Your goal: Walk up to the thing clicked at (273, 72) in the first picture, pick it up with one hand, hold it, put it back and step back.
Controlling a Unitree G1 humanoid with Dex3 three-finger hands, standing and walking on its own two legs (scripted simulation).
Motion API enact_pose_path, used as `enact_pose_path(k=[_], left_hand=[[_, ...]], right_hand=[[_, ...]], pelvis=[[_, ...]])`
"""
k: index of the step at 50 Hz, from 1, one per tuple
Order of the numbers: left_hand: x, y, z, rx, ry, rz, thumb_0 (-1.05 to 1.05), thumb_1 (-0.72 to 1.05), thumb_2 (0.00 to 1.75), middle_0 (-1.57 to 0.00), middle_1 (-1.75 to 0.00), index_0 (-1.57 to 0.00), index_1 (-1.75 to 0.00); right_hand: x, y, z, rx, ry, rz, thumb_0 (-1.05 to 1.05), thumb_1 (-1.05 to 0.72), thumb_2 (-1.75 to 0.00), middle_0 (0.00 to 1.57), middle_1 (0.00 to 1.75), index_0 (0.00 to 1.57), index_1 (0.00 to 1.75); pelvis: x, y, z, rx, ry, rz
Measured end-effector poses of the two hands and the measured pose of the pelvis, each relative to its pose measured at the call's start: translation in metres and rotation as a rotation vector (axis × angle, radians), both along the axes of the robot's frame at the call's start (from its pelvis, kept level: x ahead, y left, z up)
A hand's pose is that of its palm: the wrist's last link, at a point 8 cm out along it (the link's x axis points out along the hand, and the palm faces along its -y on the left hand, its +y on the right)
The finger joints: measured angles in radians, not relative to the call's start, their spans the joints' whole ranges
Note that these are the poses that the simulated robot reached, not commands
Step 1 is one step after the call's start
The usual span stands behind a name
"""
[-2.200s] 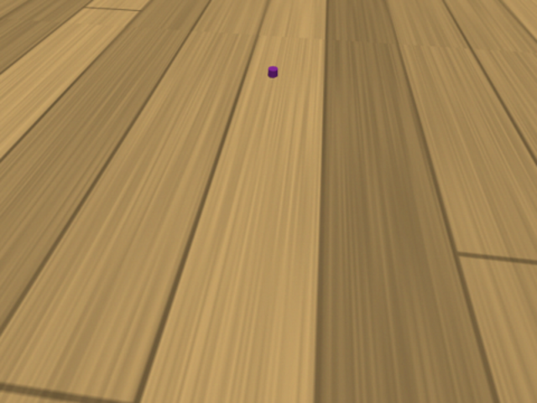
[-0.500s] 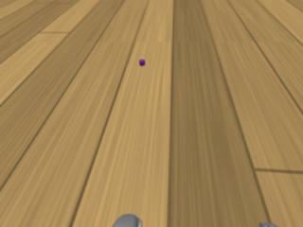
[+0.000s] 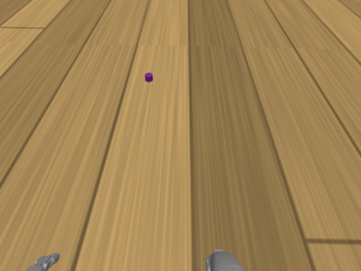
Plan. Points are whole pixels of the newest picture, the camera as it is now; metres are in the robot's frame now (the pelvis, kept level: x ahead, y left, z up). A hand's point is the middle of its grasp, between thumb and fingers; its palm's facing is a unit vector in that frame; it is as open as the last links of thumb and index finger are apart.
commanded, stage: walk up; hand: left
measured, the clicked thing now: (148, 77) +1.79 +0.23 -0.75
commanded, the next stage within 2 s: none
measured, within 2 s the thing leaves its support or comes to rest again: neither
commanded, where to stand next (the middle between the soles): +1.38 +0.02 m, yaw -2 degrees
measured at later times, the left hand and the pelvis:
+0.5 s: hand (90, 213) +0.29 +0.25 -0.14, palm faces +0.02 -0.92 -0.38, open 7.4 cm; pelvis +0.30 -0.04 +0.00, yaw +0 degrees
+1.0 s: hand (112, 107) +0.71 +0.26 -0.13, palm faces -0.13 -0.92 -0.37, open 7.4 cm; pelvis +0.58 -0.01 -0.01, yaw -2 degrees
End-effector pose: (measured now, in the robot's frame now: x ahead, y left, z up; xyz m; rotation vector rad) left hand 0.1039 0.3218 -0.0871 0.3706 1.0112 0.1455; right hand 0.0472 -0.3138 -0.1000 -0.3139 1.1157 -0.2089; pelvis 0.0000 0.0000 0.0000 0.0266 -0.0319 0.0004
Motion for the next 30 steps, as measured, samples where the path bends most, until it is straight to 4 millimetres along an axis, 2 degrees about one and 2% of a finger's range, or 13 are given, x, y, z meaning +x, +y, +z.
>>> enact_pose_path(k=[3,5,7,9,11,15,18,21,25,30], left_hand=[[0.064,-0.011,0.005,0.015,-0.046,-0.045,0.00,0.90,0.90,-0.20,-0.30,-0.20,-0.30],[0.101,-0.019,0.004,0.031,-0.060,-0.054,0.00,0.90,0.90,-0.20,-0.30,-0.20,-0.30],[0.133,-0.026,-0.001,0.051,-0.075,-0.039,0.00,0.90,0.90,-0.21,-0.30,-0.20,-0.30],[0.153,-0.035,-0.005,0.060,-0.086,-0.005,0.00,0.90,0.90,-0.21,-0.30,-0.20,-0.30],[0.159,-0.044,-0.005,0.052,-0.076,0.026,0.00,0.90,0.90,-0.20,-0.30,-0.20,-0.30],[0.153,-0.054,0.003,0.032,0.009,0.095,0.00,0.90,0.89,-0.21,-0.30,-0.21,-0.30],[0.147,-0.052,0.003,0.032,0.103,0.127,0.00,0.90,0.89,-0.21,-0.30,-0.21,-0.30],[0.151,-0.046,0.000,0.030,0.177,0.150,0.00,0.90,0.89,-0.21,-0.30,-0.21,-0.30],[0.178,-0.030,-0.010,0.020,0.217,0.165,0.00,0.90,0.89,-0.21,-0.30,-0.21,-0.30],[0.242,0.001,-0.034,0.012,0.225,0.170,0.01,0.90,0.90,-0.21,-0.30,-0.21,-0.30]], right_hand=[[0.022,-0.017,-0.011,0.004,0.035,-0.020,0.00,-0.90,-0.90,0.21,0.30,0.20,0.30],[0.044,-0.031,-0.024,0.007,0.047,-0.033,0.00,-0.90,-0.90,0.21,0.30,0.20,0.30],[0.072,-0.047,-0.040,0.006,0.059,-0.042,0.00,-0.90,-0.90,0.21,0.30,0.20,0.30],[0.104,-0.058,-0.053,0.003,0.077,-0.039,0.01,-0.90,-0.90,0.21,0.30,0.20,0.30],[0.141,-0.060,-0.052,0.011,0.076,-0.012,0.01,-0.91,-0.90,0.20,0.29,0.20,0.30],[0.220,-0.053,-0.031,0.034,0.012,0.051,0.01,-0.91,-0.90,0.20,0.29,0.20,0.30],[0.275,-0.047,-0.013,0.045,-0.054,0.086,0.01,-0.91,-0.90,0.20,0.29,0.20,0.30],[0.320,-0.042,-0.001,0.041,-0.076,0.108,0.00,-0.91,-0.90,0.20,0.29,0.20,0.30],[0.376,-0.034,0.008,0.014,-0.060,0.139,0.00,-0.91,-0.90,0.20,0.29,0.20,0.30],[0.447,-0.018,0.007,-0.038,-0.068,0.139,0.00,-0.91,-0.90,0.20,0.29,0.20,0.30]], pelvis=[[0.042,-0.011,-0.007,0.011,-0.008,-0.007],[0.073,-0.021,-0.016,0.012,-0.011,-0.007],[0.107,-0.033,-0.029,0.008,-0.010,-0.002],[0.134,-0.041,-0.035,-0.028,-0.015,-0.006],[0.154,-0.046,-0.032,-0.021,-0.022,-0.002],[0.193,-0.048,-0.010,-0.017,-0.030,0.000],[0.223,-0.048,-0.001,-0.027,-0.025,-0.012],[0.255,-0.046,0.002,-0.044,-0.013,-0.012],[0.301,-0.037,0.000,-0.062,0.002,-0.005],[0.369,-0.012,-0.016,-0.061,0.017,0.010]])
